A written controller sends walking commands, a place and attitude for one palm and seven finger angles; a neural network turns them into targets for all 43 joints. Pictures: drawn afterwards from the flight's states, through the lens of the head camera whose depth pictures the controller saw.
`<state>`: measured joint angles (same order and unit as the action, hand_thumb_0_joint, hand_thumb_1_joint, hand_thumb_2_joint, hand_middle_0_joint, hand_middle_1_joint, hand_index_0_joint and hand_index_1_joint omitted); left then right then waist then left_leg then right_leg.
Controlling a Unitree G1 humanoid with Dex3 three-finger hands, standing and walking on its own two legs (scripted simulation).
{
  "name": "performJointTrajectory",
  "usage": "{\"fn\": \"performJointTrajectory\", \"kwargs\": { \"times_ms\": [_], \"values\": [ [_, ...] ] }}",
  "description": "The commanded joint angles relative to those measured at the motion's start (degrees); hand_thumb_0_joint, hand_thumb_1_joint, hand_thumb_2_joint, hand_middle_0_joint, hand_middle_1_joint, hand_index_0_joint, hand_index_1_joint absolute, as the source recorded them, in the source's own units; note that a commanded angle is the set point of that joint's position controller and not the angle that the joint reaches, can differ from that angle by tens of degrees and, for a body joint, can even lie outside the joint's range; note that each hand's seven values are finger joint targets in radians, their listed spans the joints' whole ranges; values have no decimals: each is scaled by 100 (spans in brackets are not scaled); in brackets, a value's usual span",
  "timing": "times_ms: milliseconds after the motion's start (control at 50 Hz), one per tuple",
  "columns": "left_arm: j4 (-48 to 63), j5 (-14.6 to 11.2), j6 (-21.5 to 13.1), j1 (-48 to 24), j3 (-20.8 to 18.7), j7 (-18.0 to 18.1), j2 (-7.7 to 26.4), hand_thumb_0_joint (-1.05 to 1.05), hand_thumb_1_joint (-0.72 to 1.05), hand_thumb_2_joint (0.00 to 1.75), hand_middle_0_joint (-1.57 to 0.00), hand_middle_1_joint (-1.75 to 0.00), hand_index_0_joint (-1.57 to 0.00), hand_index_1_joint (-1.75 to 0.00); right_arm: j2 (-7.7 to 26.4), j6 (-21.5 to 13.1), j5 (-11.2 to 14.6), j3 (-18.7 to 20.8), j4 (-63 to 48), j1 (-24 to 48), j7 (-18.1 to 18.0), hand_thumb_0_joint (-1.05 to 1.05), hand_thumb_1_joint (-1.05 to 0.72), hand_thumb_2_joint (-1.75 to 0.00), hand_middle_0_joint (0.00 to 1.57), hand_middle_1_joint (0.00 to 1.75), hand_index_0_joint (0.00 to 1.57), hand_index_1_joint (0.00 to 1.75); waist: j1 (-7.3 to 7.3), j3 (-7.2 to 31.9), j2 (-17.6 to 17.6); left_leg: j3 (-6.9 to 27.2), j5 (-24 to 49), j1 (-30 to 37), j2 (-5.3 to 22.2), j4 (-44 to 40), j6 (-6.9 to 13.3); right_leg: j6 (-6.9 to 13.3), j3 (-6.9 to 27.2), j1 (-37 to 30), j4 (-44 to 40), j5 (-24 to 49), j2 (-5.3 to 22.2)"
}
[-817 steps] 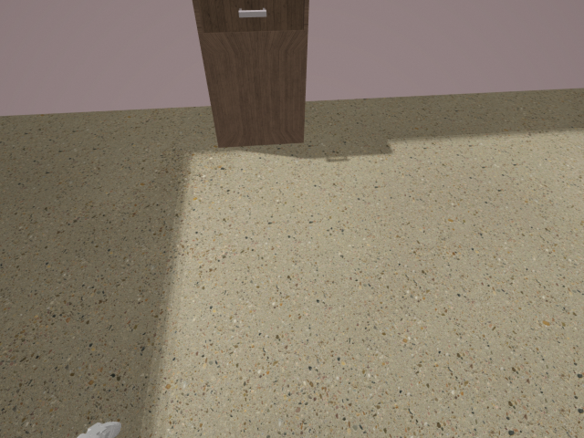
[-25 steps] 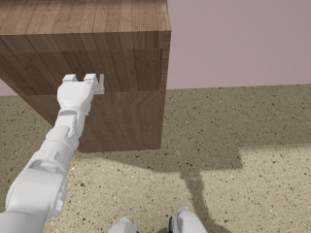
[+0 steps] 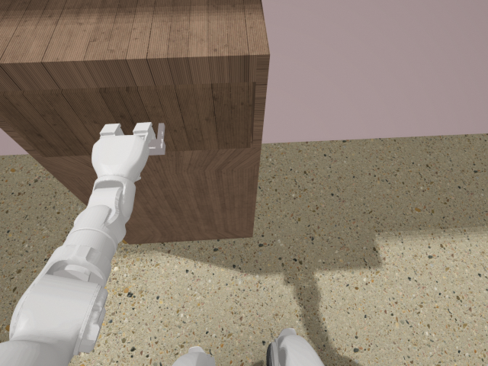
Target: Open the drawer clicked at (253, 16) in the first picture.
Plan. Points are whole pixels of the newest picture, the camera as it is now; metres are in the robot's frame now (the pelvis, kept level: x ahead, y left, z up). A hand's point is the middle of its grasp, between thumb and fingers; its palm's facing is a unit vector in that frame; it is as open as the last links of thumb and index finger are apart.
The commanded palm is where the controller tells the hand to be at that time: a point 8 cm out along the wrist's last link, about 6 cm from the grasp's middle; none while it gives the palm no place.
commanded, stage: pull the drawer open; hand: left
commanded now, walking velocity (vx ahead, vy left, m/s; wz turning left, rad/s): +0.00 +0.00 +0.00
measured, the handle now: (133, 139) +0.52 +0.19 +0.00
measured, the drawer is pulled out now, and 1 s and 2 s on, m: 0.00 0.13 0.25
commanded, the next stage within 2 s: none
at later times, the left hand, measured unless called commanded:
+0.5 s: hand (129, 207) +0.39 +0.19 -0.02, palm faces -0.03 -0.05 -1.00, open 5.8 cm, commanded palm +0.35 +0.19 +0.04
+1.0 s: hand (125, 238) +0.33 +0.19 -0.02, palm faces -0.03 -0.06 -1.00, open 5.7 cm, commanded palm +0.29 +0.19 +0.04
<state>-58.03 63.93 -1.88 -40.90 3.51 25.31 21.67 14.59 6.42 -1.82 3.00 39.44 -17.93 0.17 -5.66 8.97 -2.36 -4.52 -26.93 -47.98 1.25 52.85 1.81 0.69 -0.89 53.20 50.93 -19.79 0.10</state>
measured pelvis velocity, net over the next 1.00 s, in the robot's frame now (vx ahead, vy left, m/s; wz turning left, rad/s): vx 0.01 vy -0.01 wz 0.00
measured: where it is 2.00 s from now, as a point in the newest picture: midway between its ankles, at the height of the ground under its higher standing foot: outside the picture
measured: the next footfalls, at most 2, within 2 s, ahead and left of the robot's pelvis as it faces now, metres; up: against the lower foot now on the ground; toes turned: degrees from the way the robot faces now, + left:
none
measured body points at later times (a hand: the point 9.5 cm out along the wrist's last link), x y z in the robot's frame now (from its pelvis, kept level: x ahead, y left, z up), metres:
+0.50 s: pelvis +0.02 +0.00 +0.02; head +0.10 -0.02 +0.46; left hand +0.38 +0.19 +0.04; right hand +0.14 -0.26 -0.11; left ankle -0.03 +0.10 -0.68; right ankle +0.03 -0.11 -0.68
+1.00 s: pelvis +0.01 -0.01 +0.02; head +0.08 -0.03 +0.46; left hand +0.33 +0.19 +0.04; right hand +0.15 -0.26 -0.11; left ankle -0.03 +0.10 -0.68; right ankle +0.03 -0.11 -0.68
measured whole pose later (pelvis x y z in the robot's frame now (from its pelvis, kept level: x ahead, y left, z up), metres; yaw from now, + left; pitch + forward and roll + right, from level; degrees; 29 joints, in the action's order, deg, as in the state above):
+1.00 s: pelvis +0.01 -0.01 +0.02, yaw +0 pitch +15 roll +1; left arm -27.1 64.6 0.9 -6.2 6.9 26.9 16.3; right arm 13.6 6.4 -1.4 2.6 35.4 -11.4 -0.2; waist -0.4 7.8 -2.0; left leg -4.3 -26.3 -35.0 1.3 46.8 0.4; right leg 1.8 -1.0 41.3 47.4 -20.7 -0.3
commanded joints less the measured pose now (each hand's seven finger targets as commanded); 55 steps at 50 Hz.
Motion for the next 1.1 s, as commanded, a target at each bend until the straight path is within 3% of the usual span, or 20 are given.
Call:
{"fn": "performJointTrajectory", "kwargs": {
  "times_ms": [0, 80, 100, 200, 220, 240, 340, 380, 420, 460, 500, 580, 620, 720, 800, 860, 940, 960, 1060, 1080],
  "values": [
    [1002, -80, -95, -826, -259, 146, 885, 0, 90, 90, -40, -135, -40, -135, 817, -85, 24, 347, -471, -520, -54, 0, -90, -90, 20, 30, 20, 30, 294, 2461, 188, 270, 2497, 1112, -212, -625, 21, 171, -26, -2245, -438, 2100, -186],
    [1320, -53, -73, -319, -280, 231, 770, 0, 90, 90, -40, -135, -40, -135, 789, -44, 30, 371, -513, -438, -26, 0, -90, -90, 20, 30, 20, 30, 390, 2414, 274, 258, 2819, 1266, -188, -684, 10, 180, -41, -2396, -474, 2338, -185],
    [1411, -40, -49, -292, -195, 263, 646, 0, 90, 90, -40, -135, -40, -135, 774, -36, 34, 382, -525, -387, -21, 0, -90, -90, 20, 30, 20, 30, 337, 2336, 341, 256, 2827, 1317, -175, -688, 13, 175, -40, -2362, -510, 2350, -191],
    [1925, -12, 106, 81, -36, 385, 359, 0, 90, 90, -40, -135, -40, -135, 727, 15, 45, 397, -588, -237, 22, 0, -90, -90, 20, 30, 20, 30, 387, 2285, 164, 286, 3217, 1682, -130, -782, -19, 195, -91, -2375, -586, 2397, -193],
    [1989, -30, 154, 260, -101, 393, 404, 0, 90, 90, -40, -135, -40, -135, 723, 31, 49, 397, -612, -205, 22, 0, -90, -90, 20, 30, 20, 30, 409, 2290, 328, 257, 3232, 1662, -144, -780, -5, 190, -67, -2517, -616, 2515, -191],
    [2135, -18, 185, 349, -216, 400, 546, 0, 90, 90, -40, -135, -40, -135, 739, 48, 49, 377, -642, -142, 18, 0, -90, -90, 20, 30, 20, 30, 452, 2335, 269, 294, 3314, 1674, -144, -804, -18, 201, -60, -2580, -591, 2547, -183],
    [2809, -62, 316, 962, -14, 395, 243, 0, 90, 90, -40, -135, -40, -135, 679, 57, 62, 359, -791, 105, 20, 0, -90, -90, 20, 30, 20, 30, 473, 2234, 215, 300, 3626, 1950, -119, -861, -30, 199, -71, -2711, -665, 2759, -175],
    [2829, -64, 370, 1306, -64, 380, 273, 0, 90, 90, -40, -135, -40, -135, 659, 57, 74, 338, -834, 197, 7, 0, -90, -90, 20, 30, 20, 30, 505, 1996, 345, 266, 3429, 1881, -139, -909, -29, 190, -71, -2756, -718, 2703, -179],
    [3041, -35, 375, 1268, 36, 382, 189, 0, 90, 90, -40, -135, -40, -135, 646, 39, 68, 318, -888, 284, -9, 0, -90, -90, 20, 30, 20, 30, 486, 1940, 314, 244, 3215, 1884, -158, -956, -31, 190, -79, -2759, -751, 2587, -172],
    [3095, 30, 400, 1331, -73, 404, 322, 0, 90, 90, -40, -135, -40, -135, 639, 34, 59, 300, -889, 341, -34, 0, -90, -90, 20, 30, 20, 30, 525, 1958, 219, 256, 3265, 1952, -163, -938, -42, 203, -62, -2728, -723, 2567, -172],
    [3074, 64, 426, 1239, 123, 405, 121, 0, 90, 90, -40, -135, -40, -135, 618, 9, 62, 292, -889, 399, -43, 0, -90, -90, 20, 30, 20, 30, 445, 1714, 302, 252, 3067, 1899, -177, -943, -53, 200, -93, -2598, -752, 2438, -175],
    [3262, 63, 432, 1537, -38, 395, 292, 0, 90, 90, -40, -135, -40, -135, 600, -19, 42, 285, -942, 491, -68, 0, -90, -90, 20, 30, 20, 30, 573, 1971, 220, 215, 3070, 1949, -221, -932, -51, 208, -39, -2832, -723, 2566, -162],
    [3362, 18, 431, 1691, 92, 366, 129, 0, 90, 90, -40, -135, -40, -135, 580, -46, 51, 265, -995, 570, -67, 0, -90, -90, 20, 30, 20, 30, 562, 1870, 321, 203, 2926, 1875, -241, -958, -49, 202, -30, -2888, -750, 2606, -154],
    [3520, 0, 378, 2097, -41, 330, 245, 0, 90, 90, -40, -135, -40, -135, 566, -109, 61, 229, -1076, 691, -92, 0, -90, -90, 20, 30, 20, 30, 638, 1696, 349, 173, 2623, 1720, -281, -1011, -51, 205, 3, -2966, -776, 2521, -146],
    [3812, 1, 317, 2390, -181, 359, 375, 0, 90, 90, -40, -135, -40, -135, 551, -162, 47, 232, -1119, 762, -93, 0, -90, -90, 20, 30, 20, 30, 716, 1831, 300, 146, 2583, 1717, -290, -1003, -55, 212, 66, -3088, -743, 2576, -134],
    [3872, -59, 314, 2756, -187, 369, 303, 0, 90, 90, -40, -135, -40, -135, 557, -206, 60, 221, -1150, 805, -81, 0, -90, -90, 20, 30, 20, 30, 714, 1613, 452, 138, 2371, 1591, -300, -1031, -56, 199, 69, -3076, -786, 2470, -126],
    [4047, -14, 322, 2843, -262, 430, 384, 0, 90, 90, -40, -135, -40, -135, 562, -250, 56, 215, -1153, 893, -102, 0, -90, -90, 20, 30, 20, 30, 726, 1567, 318, 153, 2178, 1571, -314, -1047, -60, 219, 82, -2993, -786, 2186, -138],
    [4084, -22, 333, 2847, -131, 432, 263, 0, 90, 90, -40, -135, -40, -135, 554, -268, 56, 213, -1153, 881, -95, 0, -90, -90, 20, 30, 20, 30, 699, 1528, 366, 147, 2098, 1585, -308, -1055, -57, 206, 62, -2942, -800, 2082, -130],
    [4364, -24, 348, 3252, -289, 485, 389, 0, 90, 90, -40, -135, -40, -135, 551, -306, 48, 218, -1176, 955, -91, 0, -90, -90, 20, 30, 20, 30, 763, 1579, 396, 154, 2115, 1612, -299, -1047, -58, 213, 88, -2974, -775, 2058, -139],
    [4455, -39, 347, 3486, -185, 481, 246, 0, 90, 90, -40, -135, -40, -135, 538, -323, 45, 217, -1212, 983, -78, 0, -90, -90, 20, 30, 20, 30, 793, 1559, 298, 153, 2158, 1643, -301, -1051, -67, 221, 68, -2953, -760, 2071, -146]
  ]
}}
